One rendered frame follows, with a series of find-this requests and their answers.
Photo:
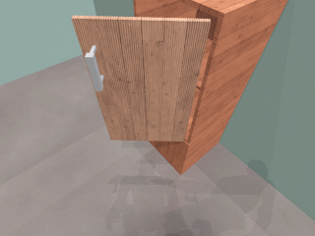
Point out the handle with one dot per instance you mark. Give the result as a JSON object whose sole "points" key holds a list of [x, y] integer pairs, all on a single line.
{"points": [[97, 78]]}

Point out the cupboard door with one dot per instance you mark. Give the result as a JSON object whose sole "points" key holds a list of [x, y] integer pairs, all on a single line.
{"points": [[151, 68]]}

